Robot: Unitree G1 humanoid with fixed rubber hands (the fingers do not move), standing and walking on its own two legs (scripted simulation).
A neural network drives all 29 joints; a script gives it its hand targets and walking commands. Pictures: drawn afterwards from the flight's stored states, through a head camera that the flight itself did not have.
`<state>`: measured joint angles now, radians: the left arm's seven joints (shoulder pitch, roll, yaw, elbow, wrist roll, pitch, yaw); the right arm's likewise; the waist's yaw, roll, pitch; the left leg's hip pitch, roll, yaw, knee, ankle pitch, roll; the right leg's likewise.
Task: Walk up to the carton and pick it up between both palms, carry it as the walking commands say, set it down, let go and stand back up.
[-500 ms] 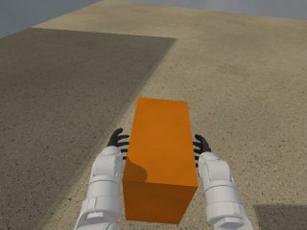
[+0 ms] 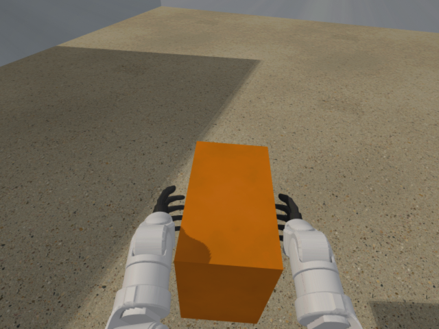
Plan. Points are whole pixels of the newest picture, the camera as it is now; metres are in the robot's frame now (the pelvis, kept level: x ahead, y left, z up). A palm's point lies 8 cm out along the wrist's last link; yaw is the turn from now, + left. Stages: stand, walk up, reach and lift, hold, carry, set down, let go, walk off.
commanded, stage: reach and lift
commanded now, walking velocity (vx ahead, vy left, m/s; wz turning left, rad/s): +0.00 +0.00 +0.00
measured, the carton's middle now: (225, 229) +0.35 +0.00 -0.02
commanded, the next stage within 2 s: hold in 0.30 s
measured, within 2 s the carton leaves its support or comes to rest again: neither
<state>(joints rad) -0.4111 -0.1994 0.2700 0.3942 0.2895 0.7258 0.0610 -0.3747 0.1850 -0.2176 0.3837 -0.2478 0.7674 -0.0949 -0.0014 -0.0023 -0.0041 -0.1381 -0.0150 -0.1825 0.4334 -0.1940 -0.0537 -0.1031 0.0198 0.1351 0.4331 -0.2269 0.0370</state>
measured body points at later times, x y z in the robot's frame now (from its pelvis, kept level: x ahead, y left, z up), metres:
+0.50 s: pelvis +0.00 +0.01 +0.00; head -0.05 +0.02 +0.45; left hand +0.32 +0.13 +0.05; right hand +0.30 -0.13 +0.04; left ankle +0.04 +0.15 -0.74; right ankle +0.02 -0.14 -0.74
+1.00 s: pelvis -0.01 +0.00 +0.00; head -0.06 +0.01 +0.44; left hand +0.30 +0.13 +0.04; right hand +0.30 -0.12 +0.04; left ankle +0.04 +0.15 -0.74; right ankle +0.02 -0.14 -0.74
